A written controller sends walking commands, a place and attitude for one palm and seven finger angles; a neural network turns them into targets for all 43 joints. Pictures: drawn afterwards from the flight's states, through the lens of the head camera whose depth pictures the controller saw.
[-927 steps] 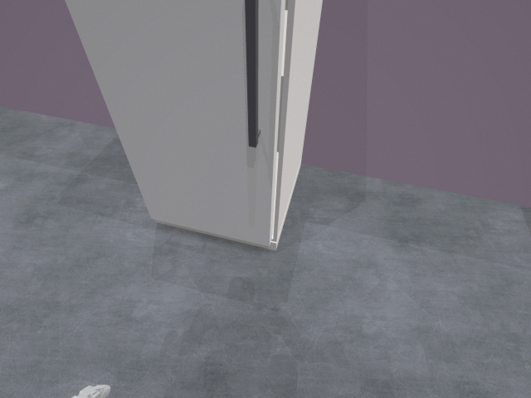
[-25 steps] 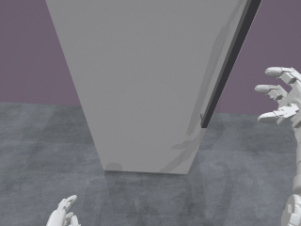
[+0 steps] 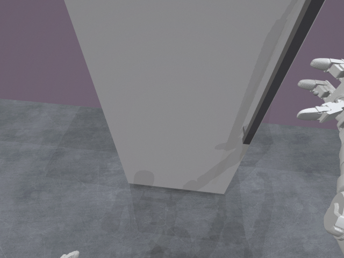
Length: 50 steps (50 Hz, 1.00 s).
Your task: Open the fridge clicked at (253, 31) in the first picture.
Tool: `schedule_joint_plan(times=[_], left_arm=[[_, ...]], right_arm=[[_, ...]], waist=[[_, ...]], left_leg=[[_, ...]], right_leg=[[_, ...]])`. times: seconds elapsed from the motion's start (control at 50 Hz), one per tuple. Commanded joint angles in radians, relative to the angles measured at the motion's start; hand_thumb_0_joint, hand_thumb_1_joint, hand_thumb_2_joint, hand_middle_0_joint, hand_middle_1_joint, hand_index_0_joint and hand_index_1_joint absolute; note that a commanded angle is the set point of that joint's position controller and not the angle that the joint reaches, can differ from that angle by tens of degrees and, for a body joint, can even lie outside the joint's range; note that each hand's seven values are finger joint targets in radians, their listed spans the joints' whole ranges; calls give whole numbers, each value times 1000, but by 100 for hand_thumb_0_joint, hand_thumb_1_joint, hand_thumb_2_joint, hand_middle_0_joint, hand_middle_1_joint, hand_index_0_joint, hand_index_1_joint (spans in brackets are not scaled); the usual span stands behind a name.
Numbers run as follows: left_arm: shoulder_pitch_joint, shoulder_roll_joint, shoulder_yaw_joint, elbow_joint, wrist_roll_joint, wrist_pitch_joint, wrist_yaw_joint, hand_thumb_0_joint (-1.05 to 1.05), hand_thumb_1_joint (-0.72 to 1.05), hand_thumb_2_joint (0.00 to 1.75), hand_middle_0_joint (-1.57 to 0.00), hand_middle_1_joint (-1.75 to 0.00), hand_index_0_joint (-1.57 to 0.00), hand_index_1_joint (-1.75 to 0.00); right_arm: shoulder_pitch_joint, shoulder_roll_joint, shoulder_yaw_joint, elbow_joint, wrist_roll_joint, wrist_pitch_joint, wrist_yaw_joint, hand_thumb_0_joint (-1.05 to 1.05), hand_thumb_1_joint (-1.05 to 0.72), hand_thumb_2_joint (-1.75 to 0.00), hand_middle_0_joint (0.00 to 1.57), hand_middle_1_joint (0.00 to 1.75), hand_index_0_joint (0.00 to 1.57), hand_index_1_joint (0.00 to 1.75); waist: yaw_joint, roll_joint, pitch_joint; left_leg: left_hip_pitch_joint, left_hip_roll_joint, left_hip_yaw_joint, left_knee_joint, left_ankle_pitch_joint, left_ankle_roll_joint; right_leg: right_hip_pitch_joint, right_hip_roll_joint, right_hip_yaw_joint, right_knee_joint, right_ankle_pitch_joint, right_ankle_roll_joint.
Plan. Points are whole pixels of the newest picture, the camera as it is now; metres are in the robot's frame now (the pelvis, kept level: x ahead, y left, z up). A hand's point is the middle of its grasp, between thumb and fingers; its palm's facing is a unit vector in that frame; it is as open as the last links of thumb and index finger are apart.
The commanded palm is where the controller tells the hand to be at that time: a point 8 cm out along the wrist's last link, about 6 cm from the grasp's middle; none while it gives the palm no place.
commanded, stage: move the hooked fingers beside the handle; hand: right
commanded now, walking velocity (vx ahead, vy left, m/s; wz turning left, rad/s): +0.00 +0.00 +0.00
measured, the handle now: (271, 80) +0.54 -0.18 +0.14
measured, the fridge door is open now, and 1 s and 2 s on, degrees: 0 0 0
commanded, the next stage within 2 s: feel for the door with the fingertips in 0.94 s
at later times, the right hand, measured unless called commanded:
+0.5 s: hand (318, 92) +0.46 -0.25 +0.18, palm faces +0.03 +1.00 +0.02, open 14.0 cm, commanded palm +0.43 -0.30 +0.18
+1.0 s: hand (312, 87) +0.47 -0.24 +0.18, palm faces +0.01 +1.00 +0.02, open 14.0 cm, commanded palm +0.45 -0.30 +0.18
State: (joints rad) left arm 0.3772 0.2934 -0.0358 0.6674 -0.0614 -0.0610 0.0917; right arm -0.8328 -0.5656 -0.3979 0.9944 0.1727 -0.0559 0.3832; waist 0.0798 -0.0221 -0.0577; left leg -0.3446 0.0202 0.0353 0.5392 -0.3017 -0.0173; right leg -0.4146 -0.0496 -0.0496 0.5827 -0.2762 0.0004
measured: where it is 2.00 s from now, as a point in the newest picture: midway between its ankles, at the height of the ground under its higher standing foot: outside the picture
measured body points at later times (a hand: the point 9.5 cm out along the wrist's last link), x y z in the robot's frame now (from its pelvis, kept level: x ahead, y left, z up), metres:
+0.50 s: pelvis +0.00 +0.00 +0.00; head +0.04 +0.00 +0.45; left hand +0.03 +0.28 -0.11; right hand +0.45 -0.30 +0.18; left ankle -0.02 +0.13 -0.73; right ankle +0.01 -0.12 -0.73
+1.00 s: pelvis +0.00 +0.00 -0.01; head +0.05 -0.01 +0.44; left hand +0.03 +0.27 -0.11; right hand +0.47 -0.29 +0.18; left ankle -0.02 +0.13 -0.73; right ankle +0.01 -0.12 -0.73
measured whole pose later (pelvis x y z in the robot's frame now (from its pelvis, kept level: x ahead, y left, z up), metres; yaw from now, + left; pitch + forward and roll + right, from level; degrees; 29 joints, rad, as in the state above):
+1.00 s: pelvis +0.00 +0.00 -0.01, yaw +0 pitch +10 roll +2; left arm 0.39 0.29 -0.04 0.65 -0.05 -0.03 0.08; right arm -0.95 -0.63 -0.41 1.15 0.14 -0.13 0.39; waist 0.12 -0.02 -0.07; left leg -0.44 0.01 0.03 0.59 -0.31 -0.02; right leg -0.52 -0.06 -0.05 0.65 -0.29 0.00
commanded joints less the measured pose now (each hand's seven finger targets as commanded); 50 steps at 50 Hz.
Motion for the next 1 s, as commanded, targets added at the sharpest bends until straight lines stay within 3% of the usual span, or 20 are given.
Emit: schedule_joint_plan(times=[0.0, 0.06, 0.12, 0.14, 0.18, 0.26, 0.32, 0.38, 0.48, 0.52, 0.6, 0.64, 0.68, 0.72, 0.76, 0.84, 0.88, 0.9, 0.96, 0.98], left_arm=[[43, 162, 65, -86, 1, -35, 17, 0, 90, 90, -20, -30, -20, -30], [66, 165, 68, -79, 6, -33, 14, 0, 90, 90, -20, -30, -20, -30], [78, 167, 66, -69, 7, -27, 13, 0, 90, 90, -20, -30, -20, -30], [92, 168, 70, -68, 11, -25, 13, 0, 90, 90, -20, -30, -20, -30], [87, 170, 69, -84, 11, -19, 7, 0, 90, 90, -20, -30, -20, -30], [86, 170, 74, -105, 11, -3, 0, 0, 90, 90, -20, -30, -20, -30], [75, 166, 75, -118, 7, 4, -3, 0, 90, 90, -20, -30, -20, -30], [72, 170, 75, -125, 3, 10, -1, 0, 90, 90, -20, -30, -20, -30], [62, 168, 72, -115, -2, 13, 6, 0, 90, 90, -20, -30, -20, -30], [57, 166, 69, -109, -3, 10, 10, 0, 90, 90, -20, -30, -20, -30], [61, 165, 67, -90, -2, -4, 16, 0, 90, 90, -20, -30, -20, -30], [69, 163, 67, -83, 2, -11, 16, 0, 90, 90, -20, -30, -20, -30], [68, 171, 62, -82, 4, -11, 14, 0, 90, 90, -20, -30, -20, -30], [67, 172, 59, -83, 5, -8, 13, 0, 90, 90, -20, -30, -20, -30], [70, 172, 60, -95, 8, -5, 11, 0, 90, 90, -20, -30, -20, -30], [79, 168, 59, -100, 10, -3, 9, 0, 90, 90, -20, -30, -20, -30], [79, 172, 61, -102, 10, -4, 7, 0, 90, 90, -20, -30, -20, -30], [77, 170, 61, -101, 8, -2, 7, 0, 90, 90, -20, -30, -20, -30], [88, 176, 61, -101, 7, 6, 9, 0, 90, 90, -20, -30, -20, -30], [89, 177, 60, -100, 6, 10, 11, 0, 90, 90, -20, -30, -20, -30]], right_arm=[[-575, -291, -11, -160, 3, -88, 0, 0, 50, -30, 30, 120, 30, 120], [-582, -303, -27, -137, 0, -108, -6, 0, 50, -30, 30, 120, 30, 120], [-610, -277, 5, -71, -6, -106, -2, 0, 50, -30, 30, 120, 30, 120], [-594, -292, -15, -62, -1, -111, -7, 0, 50, -30, 30, 120, 30, 120], [-555, -338, -55, -73, -9, -115, -6, 0, 50, -30, 30, 120, 30, 120], [-483, -386, -105, -116, -9, -127, -3, 0, 50, -30, 30, 120, 30, 120], [-476, -352, -77, -161, -2, -119, 10, 0, 50, -30, 30, 120, 30, 120], [-457, -391, -114, -199, 17, -108, 19, 0, 50, -30, 30, 120, 30, 120], [-489, -350, -69, -173, 25, -96, 35, 0, 50, -30, 30, 120, 30, 120], [-533, -326, -33, -169, 18, -99, 41, 0, 50, -30, 30, 120, 30, 120], [-613, -257, 29, -165, 27, -112, 39, 0, 50, -30, 30, 120, 30, 120], [-602, -237, 32, -141, 40, -111, 32, 0, 50, -30, 30, 120, 30, 120], [-587, -278, -4, -84, 31, -97, 22, 0, 50, -30, 30, 120, 30, 120], [-601, -299, -3, -44, 9, -91, 12, 0, 50, -30, 30, 120, 30, 120], [-596, -338, -30, -60, -10, -110, -4, 0, 50, -30, 30, 120, 30, 120], [-628, -332, -20, -75, -9, -144, -10, 0, 50, -30, 30, 120, 30, 120], [-612, -371, -59, -77, -8, -149, -3, 0, 50, -30, 30, 120, 30, 120], [-616, -357, -43, -90, -7, -150, 4, 0, 50, -30, 30, 120, 30, 120], [-549, -387, -74, -20, -5, -129, 14, 0, 50, -30, 30, 120, 30, 120], [-570, -382, -55, -24, -7, -122, 18, 0, 50, -30, 30, 120, 30, 120]], waist=[[22, -72, -289], [22, -64, -346], [35, -70, -307], [34, -20, -320], [7, -57, -374], [-17, -43, -403], [-10, -64, -381], [-14, -60, -384], [15, -56, -303], [26, -96, -286], [50, -121, -308], [48, -86, -317], [36, -37, -308], [41, -44, -274], [29, -40, -329], [38, -68, -353], [23, -78, -399], [28, -97, -388], [18, -32, -344], [30, -39, -321]], left_leg=[[-26, -38, 1, -46, 301, 30], [-24, -42, 3, -33, 323, 31], [-60, -41, 3, -35, 292, 29], [-35, -42, 8, -30, 310, 29], [-10, -41, -1, -18, 343, 28], [39, -43, -2, -1, 413, 27], [21, -47, 1, -7, 406, 28], [42, -49, -3, -10, 422, 28], [-14, -49, -1, -29, 352, 26], [-49, -46, -3, -37, 295, 28], [-96, -47, 5, -38, 255, 32], [-87, -46, 8, -38, 259, 33], [-80, -44, 7, -30, 257, 30], [-86, -38, 3, -29, 241, 26], [-61, -38, 0, -14, 270, 27], [-63, -42, 2, -9, 269, 29], [-45, -44, -4, -2, 302, 28], [-55, -44, -2, -4, 301, 27], [-34, -45, -4, -8, 308, 23], [-47, -44, -3, -11, 300, 23]], right_leg=[[226, 25, 52, -32, 254, -30], [251, 21, 59, -17, 295, -28], [219, 21, 59, -15, 258, -26], [209, 19, 56, -10, 277, -31], [214, 23, 49, -5, 299, -29], [202, 22, 38, 4, 355, -31], [216, 22, 36, 2, 352, -31], [209, 22, 33, 0, 352, -35], [190, 22, 34, -6, 273, -37], [194, 24, 40, -9, 229, -33], [247, 20, 64, -4, 225, -27], [249, 19, 64, 4, 237, -30], [202, 21, 68, -1, 217, -30], [159, 23, 63, -4, 188, -30], [169, 23, 63, 4, 222, -31], [192, 20, 66, 13, 239, -28], [207, 19, 65, 18, 262, -27], [208, 19, 61, 17, 260, -26], [144, 21, 50, 14, 238, -33], [133, 20, 51, 9, 227, -33]])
